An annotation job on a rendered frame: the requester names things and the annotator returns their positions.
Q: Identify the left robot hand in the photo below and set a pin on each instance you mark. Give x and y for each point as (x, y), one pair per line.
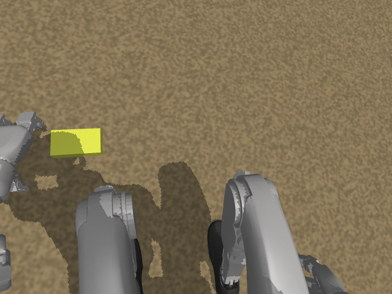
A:
(15, 141)

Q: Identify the right robot hand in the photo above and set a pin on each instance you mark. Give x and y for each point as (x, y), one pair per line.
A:
(325, 281)

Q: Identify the small box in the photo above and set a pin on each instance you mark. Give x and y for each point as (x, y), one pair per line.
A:
(76, 143)

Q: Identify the left robot arm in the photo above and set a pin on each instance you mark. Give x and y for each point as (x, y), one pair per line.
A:
(7, 173)

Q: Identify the right robot foot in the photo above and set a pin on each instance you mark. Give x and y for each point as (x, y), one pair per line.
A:
(215, 248)

